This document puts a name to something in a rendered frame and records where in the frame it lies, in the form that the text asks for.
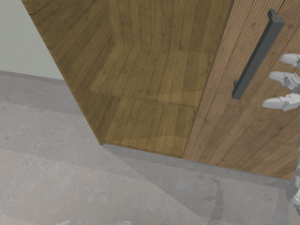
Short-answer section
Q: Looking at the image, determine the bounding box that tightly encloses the right robot hand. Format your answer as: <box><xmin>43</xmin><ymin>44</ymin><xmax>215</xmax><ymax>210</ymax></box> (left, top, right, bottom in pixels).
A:
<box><xmin>262</xmin><ymin>53</ymin><xmax>300</xmax><ymax>112</ymax></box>

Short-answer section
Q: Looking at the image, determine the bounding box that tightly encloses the wardrobe door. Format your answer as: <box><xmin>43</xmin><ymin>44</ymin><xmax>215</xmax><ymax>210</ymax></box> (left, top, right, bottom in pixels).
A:
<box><xmin>182</xmin><ymin>0</ymin><xmax>300</xmax><ymax>181</ymax></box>

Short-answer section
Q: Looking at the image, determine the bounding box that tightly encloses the robot right upper arm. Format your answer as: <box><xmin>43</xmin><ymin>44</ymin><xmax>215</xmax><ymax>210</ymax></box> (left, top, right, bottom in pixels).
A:
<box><xmin>285</xmin><ymin>168</ymin><xmax>300</xmax><ymax>217</ymax></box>

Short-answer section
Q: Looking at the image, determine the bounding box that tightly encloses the handle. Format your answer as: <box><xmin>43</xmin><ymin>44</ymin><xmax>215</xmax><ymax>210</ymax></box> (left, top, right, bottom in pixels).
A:
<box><xmin>232</xmin><ymin>8</ymin><xmax>285</xmax><ymax>99</ymax></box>

